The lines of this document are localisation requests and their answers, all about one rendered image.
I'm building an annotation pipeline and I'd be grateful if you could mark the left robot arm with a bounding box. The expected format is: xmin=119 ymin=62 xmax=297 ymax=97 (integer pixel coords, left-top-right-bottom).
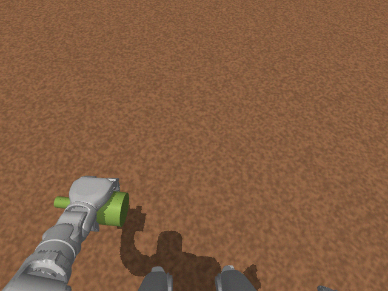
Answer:
xmin=2 ymin=202 xmax=97 ymax=291

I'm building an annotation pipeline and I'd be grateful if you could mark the left robot hand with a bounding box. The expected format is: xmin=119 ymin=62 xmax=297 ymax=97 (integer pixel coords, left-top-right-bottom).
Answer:
xmin=69 ymin=176 xmax=120 ymax=232

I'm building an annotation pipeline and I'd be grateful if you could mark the bottle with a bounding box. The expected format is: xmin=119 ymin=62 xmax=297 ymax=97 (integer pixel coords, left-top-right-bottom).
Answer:
xmin=54 ymin=191 xmax=129 ymax=227

